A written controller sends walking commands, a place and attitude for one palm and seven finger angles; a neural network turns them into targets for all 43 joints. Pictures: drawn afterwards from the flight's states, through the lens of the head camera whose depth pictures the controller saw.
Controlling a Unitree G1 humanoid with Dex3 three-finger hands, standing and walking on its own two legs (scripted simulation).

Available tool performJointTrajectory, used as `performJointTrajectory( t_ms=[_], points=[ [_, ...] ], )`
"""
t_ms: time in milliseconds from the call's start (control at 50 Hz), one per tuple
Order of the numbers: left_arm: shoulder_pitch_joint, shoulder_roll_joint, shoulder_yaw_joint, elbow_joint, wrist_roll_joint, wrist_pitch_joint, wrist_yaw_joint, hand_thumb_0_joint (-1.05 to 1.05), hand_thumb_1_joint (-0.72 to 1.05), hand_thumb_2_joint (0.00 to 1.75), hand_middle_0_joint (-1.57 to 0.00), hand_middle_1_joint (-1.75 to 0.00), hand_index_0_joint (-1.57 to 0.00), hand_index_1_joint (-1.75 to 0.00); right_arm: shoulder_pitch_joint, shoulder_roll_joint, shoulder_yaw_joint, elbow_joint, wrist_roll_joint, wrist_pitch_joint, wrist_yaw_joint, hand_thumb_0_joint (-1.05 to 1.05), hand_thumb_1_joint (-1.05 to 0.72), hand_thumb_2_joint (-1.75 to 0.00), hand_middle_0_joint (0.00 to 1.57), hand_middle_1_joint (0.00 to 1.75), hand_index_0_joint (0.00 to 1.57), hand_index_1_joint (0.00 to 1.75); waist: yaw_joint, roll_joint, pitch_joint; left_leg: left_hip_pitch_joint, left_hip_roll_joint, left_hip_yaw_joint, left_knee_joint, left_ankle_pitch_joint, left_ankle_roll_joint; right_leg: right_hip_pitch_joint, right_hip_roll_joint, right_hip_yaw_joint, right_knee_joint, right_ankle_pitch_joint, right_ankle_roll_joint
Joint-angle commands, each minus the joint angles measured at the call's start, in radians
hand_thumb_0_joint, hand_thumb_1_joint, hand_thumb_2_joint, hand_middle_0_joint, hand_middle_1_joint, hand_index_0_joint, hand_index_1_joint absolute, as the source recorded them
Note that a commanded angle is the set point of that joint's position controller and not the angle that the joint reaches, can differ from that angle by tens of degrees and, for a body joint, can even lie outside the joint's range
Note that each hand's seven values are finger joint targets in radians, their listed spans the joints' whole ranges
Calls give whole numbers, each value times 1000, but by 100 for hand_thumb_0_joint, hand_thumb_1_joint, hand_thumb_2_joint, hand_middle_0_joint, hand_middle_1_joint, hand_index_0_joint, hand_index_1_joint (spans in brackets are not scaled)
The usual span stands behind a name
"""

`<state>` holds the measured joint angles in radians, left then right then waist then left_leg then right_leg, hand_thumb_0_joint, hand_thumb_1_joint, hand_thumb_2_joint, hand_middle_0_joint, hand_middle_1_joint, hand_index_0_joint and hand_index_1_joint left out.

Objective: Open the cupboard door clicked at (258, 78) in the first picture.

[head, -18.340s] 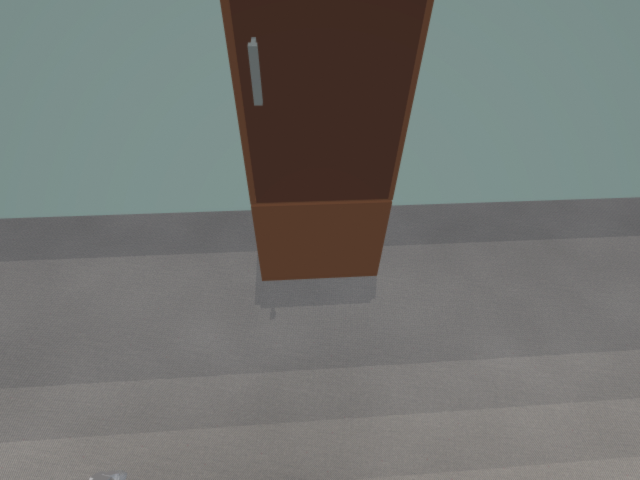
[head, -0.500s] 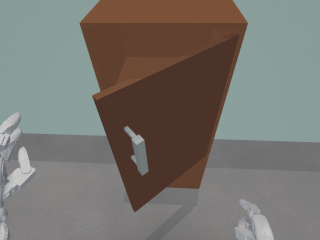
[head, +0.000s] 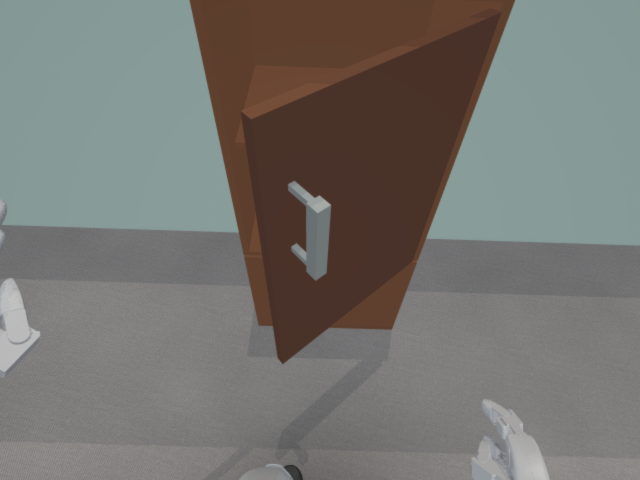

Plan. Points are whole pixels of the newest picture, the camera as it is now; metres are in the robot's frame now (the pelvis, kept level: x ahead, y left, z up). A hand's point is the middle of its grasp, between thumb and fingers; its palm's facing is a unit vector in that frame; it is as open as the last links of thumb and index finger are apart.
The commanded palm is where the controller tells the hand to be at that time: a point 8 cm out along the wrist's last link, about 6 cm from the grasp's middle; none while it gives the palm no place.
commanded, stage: step back with the hand held close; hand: left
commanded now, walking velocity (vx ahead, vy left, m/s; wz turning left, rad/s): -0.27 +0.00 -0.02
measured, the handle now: (307, 232) +0.39 +0.04 +0.10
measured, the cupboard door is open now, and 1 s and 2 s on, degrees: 42 42 42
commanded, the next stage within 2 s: stop stepping back and stand still in 0.40 s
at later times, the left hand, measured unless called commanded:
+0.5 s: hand out of the picture +0.11 +0.28 +0.18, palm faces +0.39 -0.82 -0.41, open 7.4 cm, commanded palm +0.06 +0.32 +0.19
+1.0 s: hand out of the picture +0.01 +0.30 +0.18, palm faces +0.36 -0.82 -0.46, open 7.4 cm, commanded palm -0.03 +0.34 +0.19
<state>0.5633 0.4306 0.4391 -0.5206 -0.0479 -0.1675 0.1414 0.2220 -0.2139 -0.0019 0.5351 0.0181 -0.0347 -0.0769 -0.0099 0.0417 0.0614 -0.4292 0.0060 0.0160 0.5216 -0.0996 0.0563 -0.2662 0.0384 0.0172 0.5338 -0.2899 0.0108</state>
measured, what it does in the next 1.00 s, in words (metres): walks backwards: right foot, then left foot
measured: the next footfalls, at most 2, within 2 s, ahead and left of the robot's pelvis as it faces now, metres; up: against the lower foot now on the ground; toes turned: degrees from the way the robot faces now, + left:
right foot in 0.50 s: -0.14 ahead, -0.02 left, +0.00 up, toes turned -6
left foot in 0.64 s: +0.02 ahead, +0.09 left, +0.00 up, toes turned -7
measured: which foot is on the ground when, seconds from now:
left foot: down 0.00-0.52, up 0.54-0.62, down 0.64-0.88, up 0.90-1.00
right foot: down 0.00-0.20, up 0.22-0.48, down 0.50-1.00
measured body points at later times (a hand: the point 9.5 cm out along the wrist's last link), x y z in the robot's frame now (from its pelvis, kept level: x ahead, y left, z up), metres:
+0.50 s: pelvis -0.10 +0.03 +0.00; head -0.08 +0.05 +0.45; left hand +0.09 +0.32 +0.20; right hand +0.09 -0.19 -0.07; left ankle +0.08 +0.09 -0.73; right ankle -0.23 -0.07 -0.73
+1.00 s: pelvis -0.20 +0.06 +0.01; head -0.23 +0.07 +0.46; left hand -0.02 +0.34 +0.21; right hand -0.10 -0.20 -0.08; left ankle -0.13 +0.15 -0.66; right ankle -0.20 -0.02 -0.73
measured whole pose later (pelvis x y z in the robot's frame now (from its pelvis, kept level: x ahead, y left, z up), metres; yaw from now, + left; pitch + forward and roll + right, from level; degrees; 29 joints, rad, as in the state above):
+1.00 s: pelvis -0.20 +0.06 +0.01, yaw -6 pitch -1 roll +0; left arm 0.58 0.44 0.42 -0.50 -0.04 -0.18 0.14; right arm 0.30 -0.21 -0.01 0.69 -0.01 -0.07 -0.07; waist 0.02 -0.03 -0.06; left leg -0.58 -0.01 0.03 1.06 -0.32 -0.01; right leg -0.21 0.05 -0.06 0.48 -0.27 -0.08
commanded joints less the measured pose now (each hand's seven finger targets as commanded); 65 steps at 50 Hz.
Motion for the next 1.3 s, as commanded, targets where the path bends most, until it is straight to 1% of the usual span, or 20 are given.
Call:
performJointTrajectory(
  t_ms=[0,60,120,180,200,260,380,420,480,500,540,620,680,780,820,880,1080,1120,1160,1280],
  points=[
    [15,153,122,-217,-7,-77,26,0,90,90,-20,-30,-20,-30,-97,-130,-60,-137,-7,-76,-1,0,-90,-90,20,30,20,30,15,11,-131,8,69,-97,-128,-431,-28,-5,-45,82,-145,-199,-57],
    [-62,139,75,-222,1,-79,43,0,90,90,-20,-30,-20,-30,-63,-123,-63,-73,-18,-76,0,0,-90,-90,20,30,20,30,-10,-157,-111,271,-15,-37,272,-263,-73,-358,-246,258,-314,-257,-147],
    [-160,156,77,-186,9,-63,53,0,90,90,-20,-30,-20,-30,-72,-122,-54,-60,-18,-72,-9,0,-90,-90,20,30,20,30,-24,-166,-60,248,2,-57,126,-244,-57,-330,-197,147,-213,-122,-88],
    [-166,169,122,-233,16,-89,52,0,90,90,-20,-30,-20,-30,-123,-154,-50,-93,-18,-102,-24,0,-90,-90,20,30,20,30,10,307,-103,-116,285,-449,-432,-683,52,35,64,-18,297,-172,13],
    [-173,185,152,-242,20,-96,51,0,90,90,-20,-30,-20,-30,-108,-142,-61,-91,-29,-112,-19,0,-90,-90,20,30,20,30,10,299,-144,-221,334,-491,-504,-739,84,140,90,9,534,-199,6],
    [-112,151,121,-253,-2,-100,41,0,90,90,-20,-30,-20,-30,-116,-113,-70,-71,-32,-125,20,0,-90,-90,20,30,20,30,28,114,-178,-46,258,-314,-387,-462,57,1,74,10,594,-214,-11],
    [-63,132,64,-248,-33,-73,37,0,90,90,-20,-30,-20,-30,-110,-101,-43,-40,-34,-121,47,0,-90,-90,20,30,20,30,20,230,-229,119,184,-168,-441,-342,-49,103,93,-104,144,-299,-47],
    [-62,160,89,-216,-46,-85,26,0,90,90,-20,-30,-20,-30,-92,-99,-46,-25,-45,-105,51,0,-90,-90,20,30,20,30,22,192,-234,170,167,-123,-362,-220,-115,139,45,-76,-172,-222,-74],
    [-131,263,146,-233,-44,-120,25,0,90,90,-20,-30,-20,-30,-119,-87,-30,-25,-36,-72,41,0,-90,-90,20,30,20,30,17,-159,-157,268,14,-20,245,-219,-117,-187,-321,233,-400,169,-150],
    [-113,275,165,-173,-31,-116,30,0,90,90,-20,-30,-20,-30,-131,-92,-19,-39,-48,-87,36,0,-90,-90,20,30,20,30,22,-122,-160,187,8,-14,328,-262,-109,-130,-348,168,-310,377,-168],
    [-80,194,101,-135,-34,-56,5,0,90,90,-20,-30,-20,-30,-115,-120,-45,-58,-6,-84,28,0,-90,-90,20,30,20,30,9,-300,-183,113,-17,-51,366,-208,-78,-34,-253,91,-159,483,-134],
    [-159,196,105,-225,-35,-38,16,0,90,90,-20,-30,-20,-30,-100,-130,-22,-60,-1,-105,-11,0,-90,-90,20,30,20,30,-4,149,-173,349,96,-178,-107,306,8,-12,-19,-41,93,218,9],
    [-172,210,108,-264,-24,-57,26,0,90,90,-20,-30,-20,-30,-104,-104,-22,-46,-28,-160,7,0,-90,-90,20,30,20,30,12,253,-160,159,232,-510,-477,-483,-26,28,41,43,316,-287,-14],
    [64,154,101,-239,-11,-40,31,0,90,90,-20,-30,-20,-30,-98,-96,-37,-63,-36,-138,24,0,-90,-90,20,30,20,30,32,252,-137,-130,91,-159,-460,-524,-100,351,94,-121,18,-225,-55],
    [95,168,99,-219,-3,-28,20,0,90,90,-20,-30,-20,-30,-75,-89,-44,-56,-35,-109,24,0,-90,-90,20,30,20,30,27,79,-129,-85,-8,-5,-187,-426,-119,289,8,-75,-222,-206,-73],
    [-69,205,129,-210,-11,-35,10,0,90,90,-20,-30,-20,-30,-61,-123,-59,-17,-40,-74,15,0,-90,-90,20,30,20,30,-16,-212,-95,-129,-33,-27,695,-247,-95,-174,-388,364,-406,-476,-245],
    [-220,149,47,-161,27,-88,55,0,90,90,-20,-30,-20,-30,-66,-105,-36,-30,-41,-152,-39,0,-90,-90,20,30,20,30,0,-52,-68,240,-1,113,-64,-294,-22,-63,-186,85,-181,-362,-145],
    [-211,153,69,-238,13,-100,52,0,90,90,-20,-30,-20,-30,-47,-147,-49,-55,-34,-153,-27,0,-90,-90,20,30,20,30,-7,252,-51,388,250,-330,-235,-272,84,-271,-21,-61,194,-210,-35],
    [-146,186,119,-181,19,-108,42,0,90,90,-20,-30,-20,-30,-49,-103,-52,-29,-36,-150,-6,0,-90,-90,20,30,20,30,-17,218,-45,224,367,-500,-353,-405,153,-263,-42,-7,441,-238,-16],
    [-23,142,101,-190,19,-94,39,0,90,90,-20,-30,-20,-30,-59,-111,-44,-28,-28,-156,15,0,-90,-90,20,30,20,30,-9,191,-36,60,219,-133,-256,-310,56,31,-12,-115,99,-60,6]
  ],
)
